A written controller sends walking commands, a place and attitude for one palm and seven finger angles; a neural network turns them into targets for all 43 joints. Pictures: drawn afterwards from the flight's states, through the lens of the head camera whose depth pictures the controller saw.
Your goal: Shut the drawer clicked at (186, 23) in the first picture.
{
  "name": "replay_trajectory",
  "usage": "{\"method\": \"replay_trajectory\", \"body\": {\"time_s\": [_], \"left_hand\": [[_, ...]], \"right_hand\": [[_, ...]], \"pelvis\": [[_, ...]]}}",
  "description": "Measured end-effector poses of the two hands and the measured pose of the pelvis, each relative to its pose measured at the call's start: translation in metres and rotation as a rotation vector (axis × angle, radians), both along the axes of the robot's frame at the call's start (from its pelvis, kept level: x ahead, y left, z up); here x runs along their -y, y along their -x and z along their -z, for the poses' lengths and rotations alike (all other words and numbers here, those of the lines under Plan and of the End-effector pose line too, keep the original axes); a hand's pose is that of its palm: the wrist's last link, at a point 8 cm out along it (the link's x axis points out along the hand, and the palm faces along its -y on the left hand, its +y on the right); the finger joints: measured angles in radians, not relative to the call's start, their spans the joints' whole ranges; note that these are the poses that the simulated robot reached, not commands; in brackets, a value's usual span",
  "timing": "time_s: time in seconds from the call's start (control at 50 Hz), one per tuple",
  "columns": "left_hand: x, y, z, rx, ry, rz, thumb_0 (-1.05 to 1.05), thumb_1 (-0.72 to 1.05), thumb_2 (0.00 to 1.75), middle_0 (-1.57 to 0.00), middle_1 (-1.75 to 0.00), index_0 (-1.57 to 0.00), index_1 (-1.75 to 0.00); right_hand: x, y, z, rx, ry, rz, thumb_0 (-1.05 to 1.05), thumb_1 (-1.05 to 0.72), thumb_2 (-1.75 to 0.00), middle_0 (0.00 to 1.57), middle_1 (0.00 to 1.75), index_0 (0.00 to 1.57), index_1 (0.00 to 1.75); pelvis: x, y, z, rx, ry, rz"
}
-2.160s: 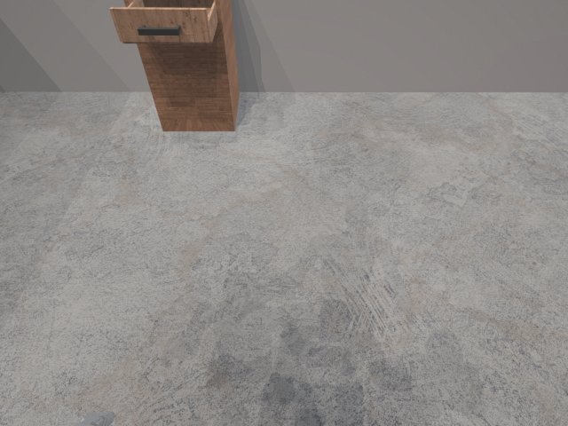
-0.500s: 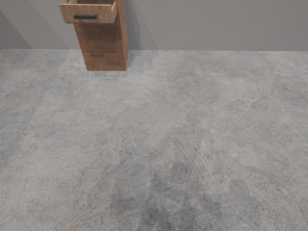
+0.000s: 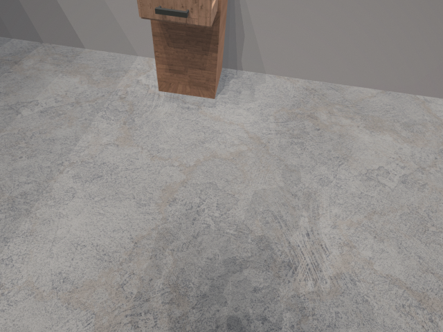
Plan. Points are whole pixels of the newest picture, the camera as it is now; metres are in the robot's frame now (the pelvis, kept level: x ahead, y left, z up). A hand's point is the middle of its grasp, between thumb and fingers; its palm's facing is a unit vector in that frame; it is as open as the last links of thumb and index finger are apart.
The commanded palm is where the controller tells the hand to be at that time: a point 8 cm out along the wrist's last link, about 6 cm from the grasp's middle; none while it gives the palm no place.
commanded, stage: walk to a spot facing it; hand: left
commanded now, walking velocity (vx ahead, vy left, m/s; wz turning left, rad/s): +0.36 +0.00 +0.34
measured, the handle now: (172, 10) +1.55 +0.30 -0.06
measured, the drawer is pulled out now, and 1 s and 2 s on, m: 0.24 0.24 0.24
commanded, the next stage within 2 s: turn to face it in 1.70 s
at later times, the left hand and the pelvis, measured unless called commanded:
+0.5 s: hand (152, 248) +0.32 +0.17 -0.15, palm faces +0.17 -0.97 -0.17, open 7.4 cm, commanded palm none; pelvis +0.23 -0.02 +0.00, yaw +11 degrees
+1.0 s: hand (126, 240) +0.35 +0.24 -0.17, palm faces +0.33 -0.93 -0.14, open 7.4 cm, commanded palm none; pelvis +0.44 +0.09 +0.01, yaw +15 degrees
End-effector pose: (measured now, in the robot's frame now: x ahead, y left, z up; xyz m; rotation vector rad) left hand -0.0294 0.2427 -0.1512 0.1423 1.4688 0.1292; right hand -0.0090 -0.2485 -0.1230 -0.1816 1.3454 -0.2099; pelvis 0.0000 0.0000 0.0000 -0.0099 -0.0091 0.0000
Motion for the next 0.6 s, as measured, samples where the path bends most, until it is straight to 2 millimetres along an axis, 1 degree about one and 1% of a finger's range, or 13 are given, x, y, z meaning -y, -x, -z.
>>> {"method": "replay_trajectory", "body": {"time_s": [0.04, 0.08, 0.14, 0.2, 0.24, 0.3, 0.36, 0.4, 0.44, 0.48, 0.52, 0.56, 0.6], "left_hand": [[-0.004, -0.016, -0.005, 0.006, 0.002, -0.007, 0.01, 0.91, 0.9, -0.2, -0.3, -0.2, -0.3], [-0.006, -0.039, -0.011, 0.044, 0.006, -0.019, 0.01, 0.91, 0.9, -0.2, -0.3, -0.2, -0.3], [-0.006, -0.079, -0.021, 0.117, 0.006, -0.038, 0.01, 0.91, 0.9, -0.2, -0.3, -0.2, -0.3], [-0.004, -0.122, -0.026, 0.181, 0.006, -0.051, 0.01, 0.91, 0.9, -0.2, -0.3, -0.19, -0.3], [0.0, -0.153, -0.028, 0.216, 0.007, -0.054, 0.01, 0.91, 0.9, -0.2, -0.3, -0.19, -0.3], [0.007, -0.203, -0.028, 0.261, 0.009, -0.044, 0.01, 0.91, 0.9, -0.2, -0.3, -0.19, -0.3], [0.016, -0.258, -0.028, 0.307, 0.005, -0.028, 0.01, 0.91, 0.9, -0.2, -0.3, -0.19, -0.3], [0.022, -0.294, -0.025, 0.35, -0.003, -0.023, 0.01, 0.91, 0.9, -0.2, -0.3, -0.2, -0.3], [0.025, -0.322, -0.022, 0.406, -0.021, -0.036, 0.01, 0.91, 0.9, -0.2, -0.3, -0.2, -0.3], [0.028, -0.334, -0.024, 0.431, -0.032, -0.072, 0.01, 0.91, 0.9, -0.2, -0.3, -0.2, -0.3], [0.028, -0.333, -0.027, 0.413, -0.041, -0.111, 0.01, 0.91, 0.9, -0.2, -0.3, -0.2, -0.3], [0.029, -0.325, -0.028, 0.36, -0.045, -0.145, 0.01, 0.91, 0.9, -0.2, -0.3, -0.2, -0.3], [0.022, -0.316, -0.03, 0.31, -0.072, -0.199, -0.01, 0.93, 0.9, -0.21, -0.3, -0.2, -0.3]], "right_hand": [[-0.013, -0.003, -0.004, -0.02, -0.011, 0.01, 0.01, -0.91, -0.89, 0.2, 0.3, 0.2, 0.3], [-0.025, -0.007, -0.007, -0.053, -0.029, 0.008, 0.01, -0.91, -0.89, 0.2, 0.3, 0.2, 0.3], [-0.04, -0.016, -0.01, -0.1, -0.059, 0.002, 0.01, -0.91, -0.89, 0.2, 0.3, 0.21, 0.3], [-0.048, -0.032, -0.01, -0.131, -0.082, 0.003, 0.01, -0.91, -0.89, 0.2, 0.3, 0.21, 0.3], [-0.05, -0.045, -0.009, -0.146, -0.092, 0.006, 0.01, -0.91, -0.89, 0.2, 0.3, 0.21, 0.3], [-0.048, -0.069, -0.004, -0.162, -0.1, 0.012, 0.01, -0.91, -0.89, 0.2, 0.3, 0.21, 0.3], [-0.04, -0.096, 0.004, -0.184, -0.104, 0.016, 0.01, -0.91, -0.89, 0.2, 0.3, 0.21, 0.3], [-0.03, -0.117, 0.012, -0.207, -0.104, 0.009, 0.01, -0.91, -0.89, 0.2, 0.3, 0.21, 0.3], [-0.018, -0.142, 0.022, -0.231, -0.103, -0.015, 0.01, -0.91, -0.89, 0.2, 0.3, 0.21, 0.3], [-0.006, -0.177, 0.025, -0.224, -0.091, -0.055, 0.01, -0.91, -0.89, 0.2, 0.3, 0.21, 0.3], [0.003, -0.221, 0.022, -0.182, -0.074, -0.099, 0.01, -0.91, -0.89, 0.2, 0.3, 0.2, 0.3], [0.008, -0.271, 0.017, -0.115, -0.056, -0.138, 0.01, -0.91, -0.89, 0.2, 0.3, 0.2, 0.3], [0.007, -0.321, 0.01, -0.041, -0.044, -0.174, 0.01, -0.91, -0.89, 0.19, 0.3, 0.2, 0.3]], "pelvis": [[-0.004, -0.013, -0.006, -0.004, -0.002, -0.013], [-0.007, -0.026, -0.012, -0.008, -0.002, -0.031], [-0.011, -0.049, -0.019, -0.016, -0.002, -0.057], [-0.011, -0.074, -0.021, -0.019, -0.004, -0.08], [-0.01, -0.092, -0.021, -0.019, -0.007, -0.092], [-0.005, -0.121, -0.018, -0.017, -0.013, -0.106], [0.002, -0.155, -0.011, -0.016, -0.017, -0.119], [0.009, -0.181, -0.003, -0.013, -0.014, -0.133], [0.016, -0.204, 0.006, -0.005, -0.011, -0.159], [0.019, -0.222, 0.007, 0.009, -0.001, -0.185], [0.019, -0.24, 0.002, 0.018, 0.004, -0.201], [0.018, -0.257, -0.005, 0.018, 0.008, -0.214], [0.016, -0.274, -0.01, 0.013, 0.013, -0.229]]}}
